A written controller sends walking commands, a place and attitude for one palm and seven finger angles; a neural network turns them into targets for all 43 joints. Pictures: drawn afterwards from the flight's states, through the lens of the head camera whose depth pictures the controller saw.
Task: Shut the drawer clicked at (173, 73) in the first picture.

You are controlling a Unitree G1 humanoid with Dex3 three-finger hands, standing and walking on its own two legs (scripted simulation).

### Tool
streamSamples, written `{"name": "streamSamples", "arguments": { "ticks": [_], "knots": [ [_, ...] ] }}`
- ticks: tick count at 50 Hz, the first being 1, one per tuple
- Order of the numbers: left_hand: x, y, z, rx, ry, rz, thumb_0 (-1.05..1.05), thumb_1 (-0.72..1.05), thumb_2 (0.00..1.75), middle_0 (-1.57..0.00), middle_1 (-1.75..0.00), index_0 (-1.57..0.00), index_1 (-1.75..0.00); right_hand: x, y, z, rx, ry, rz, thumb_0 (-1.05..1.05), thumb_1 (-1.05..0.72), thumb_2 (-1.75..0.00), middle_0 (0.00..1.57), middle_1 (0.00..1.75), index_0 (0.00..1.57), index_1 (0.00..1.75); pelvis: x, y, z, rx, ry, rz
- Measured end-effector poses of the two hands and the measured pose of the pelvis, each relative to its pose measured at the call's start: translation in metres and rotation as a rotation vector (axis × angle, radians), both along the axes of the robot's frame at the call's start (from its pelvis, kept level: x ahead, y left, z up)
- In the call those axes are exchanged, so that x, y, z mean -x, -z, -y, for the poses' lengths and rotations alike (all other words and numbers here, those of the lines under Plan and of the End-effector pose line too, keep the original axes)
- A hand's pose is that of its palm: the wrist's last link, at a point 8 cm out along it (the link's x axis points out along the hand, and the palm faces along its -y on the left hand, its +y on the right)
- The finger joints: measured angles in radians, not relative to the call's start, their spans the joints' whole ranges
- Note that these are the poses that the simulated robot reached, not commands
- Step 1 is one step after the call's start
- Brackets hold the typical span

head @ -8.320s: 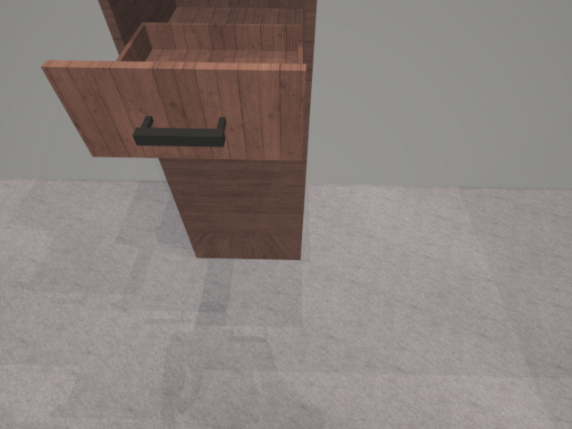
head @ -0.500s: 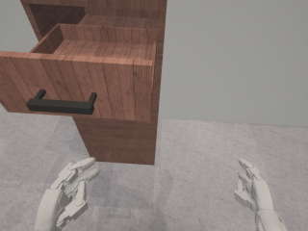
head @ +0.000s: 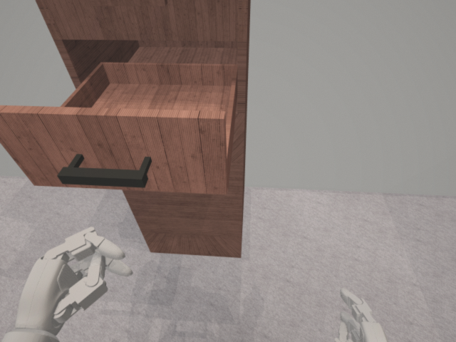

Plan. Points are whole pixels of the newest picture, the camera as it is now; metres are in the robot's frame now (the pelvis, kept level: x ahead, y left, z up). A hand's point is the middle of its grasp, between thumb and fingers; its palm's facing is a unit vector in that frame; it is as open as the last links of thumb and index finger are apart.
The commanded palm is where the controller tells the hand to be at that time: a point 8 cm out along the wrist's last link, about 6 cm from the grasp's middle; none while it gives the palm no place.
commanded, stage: raise the hand and make a fist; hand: left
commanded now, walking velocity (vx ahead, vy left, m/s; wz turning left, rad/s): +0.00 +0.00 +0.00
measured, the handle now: (108, 168) +0.35 +0.23 +0.16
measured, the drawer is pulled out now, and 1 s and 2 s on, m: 0.28 0.28 0.28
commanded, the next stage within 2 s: bring the fist close to the handle in 1.02 s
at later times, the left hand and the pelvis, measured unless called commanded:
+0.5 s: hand (57, 244) +0.17 +0.20 +0.22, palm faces +0.06 -0.98 -0.17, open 3.2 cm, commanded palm +0.12 +0.24 +0.24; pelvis +0.01 +0.00 +0.02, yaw +1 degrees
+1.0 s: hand (41, 229) +0.17 +0.20 +0.25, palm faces +0.08 -0.98 -0.18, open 3.3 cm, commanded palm +0.12 +0.24 +0.26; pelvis -0.01 -0.01 +0.02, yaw +0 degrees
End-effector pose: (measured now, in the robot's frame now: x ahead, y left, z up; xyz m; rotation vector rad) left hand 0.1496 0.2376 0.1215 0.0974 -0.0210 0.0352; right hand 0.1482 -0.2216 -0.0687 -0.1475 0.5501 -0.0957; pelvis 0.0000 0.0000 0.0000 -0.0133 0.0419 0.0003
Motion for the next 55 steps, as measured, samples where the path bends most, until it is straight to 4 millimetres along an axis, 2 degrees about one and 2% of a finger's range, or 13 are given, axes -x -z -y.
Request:
{"name": "streamSamples", "arguments": {
  "ticks": [4, 8, 17, 24, 29, 35, 43, 47, 55],
  "knots": [
    [0.003, -0.013, -0.002, -0.010, -0.007, 0.025, 0.02, 0.90, 0.90, -0.99, -1.15, -0.99, -1.16, -0.010, -0.012, 0.007, 0.032, 0.000, 0.052, 0.02, -0.91, -0.90, 0.20, 0.30, 0.21, 0.30, -0.002, -0.003, -0.003, 0.002, -0.002, 0.019],
    [0.005, -0.027, -0.002, -0.022, -0.008, 0.055, 0.02, 0.89, 0.90, -1.07, -1.24, -1.07, -1.24, -0.028, -0.027, 0.005, 0.041, -0.020, 0.134, 0.02, -0.91, -0.90, 0.20, 0.30, 0.20, 0.30, -0.004, -0.006, -0.004, 0.002, -0.005, 0.039],
    [0.002, -0.066, -0.009, -0.060, -0.014, 0.125, 0.02, 0.89, 0.90, -1.25, -1.44, -1.25, -1.44, -0.069, -0.056, -0.027, -0.012, -0.111, 0.272, 0.02, -0.91, -0.90, 0.20, 0.30, 0.20, 0.30, -0.008, -0.013, -0.004, 0.001, -0.013, 0.087],
    [0.000, -0.096, -0.013, -0.079, -0.007, 0.147, 0.02, 0.89, 0.90, -1.35, -1.55, -1.36, -1.55, -0.082, -0.062, -0.045, -0.047, -0.178, 0.281, 0.02, -0.91, -0.90, 0.20, 0.30, 0.21, 0.30, -0.009, -0.017, 0.000, -0.005, -0.016, 0.114],
    [0.001, -0.117, -0.015, -0.102, -0.005, 0.162, 0.02, 0.89, 0.90, -1.38, -1.58, -1.39, -1.58, -0.082, -0.061, -0.044, -0.052, -0.188, 0.262, 0.02, -0.90, -0.90, 0.21, 0.30, 0.21, 0.30, -0.007, -0.019, 0.003, -0.010, -0.013, 0.131],
    [0.004, -0.138, -0.014, -0.131, -0.013, 0.202, 0.02, 0.89, 0.90, -1.40, -1.59, -1.40, -1.60, -0.076, -0.058, -0.030, -0.037, -0.172, 0.237, 0.02, -0.90, -0.90, 0.21, 0.30, 0.21, 0.30, -0.001, -0.020, 0.008, -0.012, -0.011, 0.147],
    [0.001, -0.125, -0.013, -0.097, -0.019, 0.130, 0.02, 0.89, 0.90, -1.40, -1.60, -1.41, -1.60, -0.059, -0.051, -0.001, -0.005, -0.106, 0.198, 0.02, -0.90, -0.90, 0.20, 0.30, 0.21, 0.30, 0.006, -0.019, 0.014, -0.009, 0.002, 0.152],
    [0.002, -0.126, -0.014, -0.093, -0.017, 0.141, 0.02, 0.89, 0.90, -1.40, -1.60, -1.41, -1.60, -0.051, -0.049, 0.009, 0.015, -0.080, 0.193, 0.02, -0.91, -0.90, 0.20, 0.30, 0.21, 0.30, 0.007, -0.018, 0.015, -0.006, 0.003, 0.157],
    [-0.003, -0.130, -0.014, -0.101, -0.024, 0.167, 0.02, 0.89, 0.90, -1.40, -1.60, -1.41, -1.60, -0.043, -0.045, 0.012, 0.015, -0.059, 0.192, 0.02, -0.91, -0.90, 0.20, 0.30, 0.20, 0.30, 0.007, -0.017, 0.012, -0.007, 0.006, 0.157]
  ]
}}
